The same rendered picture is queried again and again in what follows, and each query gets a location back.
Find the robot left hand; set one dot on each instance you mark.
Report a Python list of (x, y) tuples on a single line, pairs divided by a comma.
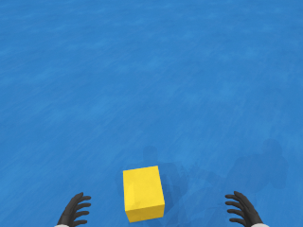
[(70, 212)]

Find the carton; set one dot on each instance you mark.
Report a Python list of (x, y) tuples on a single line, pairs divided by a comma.
[(143, 194)]

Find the robot right hand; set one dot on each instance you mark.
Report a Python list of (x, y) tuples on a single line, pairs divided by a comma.
[(247, 211)]

